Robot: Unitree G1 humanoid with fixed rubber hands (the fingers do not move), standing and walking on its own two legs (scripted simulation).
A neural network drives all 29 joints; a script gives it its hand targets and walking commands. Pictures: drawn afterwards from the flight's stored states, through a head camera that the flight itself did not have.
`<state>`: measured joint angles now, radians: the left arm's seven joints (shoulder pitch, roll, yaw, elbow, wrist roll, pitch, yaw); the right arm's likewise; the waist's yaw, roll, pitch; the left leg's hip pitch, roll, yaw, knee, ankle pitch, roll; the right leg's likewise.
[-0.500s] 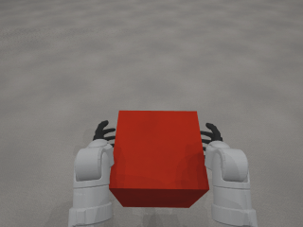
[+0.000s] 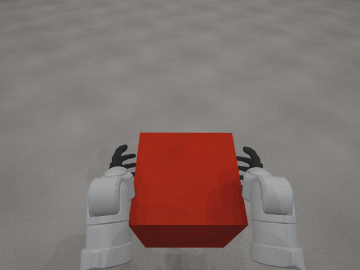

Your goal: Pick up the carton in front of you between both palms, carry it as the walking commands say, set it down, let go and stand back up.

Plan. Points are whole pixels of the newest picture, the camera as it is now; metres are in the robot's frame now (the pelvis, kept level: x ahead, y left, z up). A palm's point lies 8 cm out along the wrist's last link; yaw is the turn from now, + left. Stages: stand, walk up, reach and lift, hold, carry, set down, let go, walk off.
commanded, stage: carry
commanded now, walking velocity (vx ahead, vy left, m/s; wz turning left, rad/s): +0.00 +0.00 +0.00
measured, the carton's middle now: (185, 194) +0.31 +0.00 -0.01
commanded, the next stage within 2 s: hold in 1.48 s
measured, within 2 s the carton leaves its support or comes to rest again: neither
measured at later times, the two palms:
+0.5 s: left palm (116, 215) +0.23 +0.14 +0.05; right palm (257, 217) +0.23 -0.14 +0.04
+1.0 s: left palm (108, 226) +0.22 +0.16 +0.04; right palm (256, 226) +0.21 -0.14 +0.04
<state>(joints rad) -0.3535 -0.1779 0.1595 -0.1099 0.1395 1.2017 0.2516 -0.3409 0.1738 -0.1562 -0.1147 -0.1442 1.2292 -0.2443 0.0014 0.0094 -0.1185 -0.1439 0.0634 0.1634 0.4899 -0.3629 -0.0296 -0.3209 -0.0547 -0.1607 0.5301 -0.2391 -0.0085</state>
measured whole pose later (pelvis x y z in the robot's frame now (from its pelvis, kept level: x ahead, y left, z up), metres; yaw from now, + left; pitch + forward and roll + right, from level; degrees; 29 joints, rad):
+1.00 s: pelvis -0.08 +0.01 -0.01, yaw +0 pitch +1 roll +0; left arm -0.26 -0.15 0.21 0.24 0.27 0.71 0.03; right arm -0.25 0.15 -0.19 0.24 -0.26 0.74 -0.04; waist 0.00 0.00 -0.12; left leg -0.23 0.05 0.18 0.55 -0.34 0.02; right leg -0.38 -0.08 -0.16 0.51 -0.15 -0.01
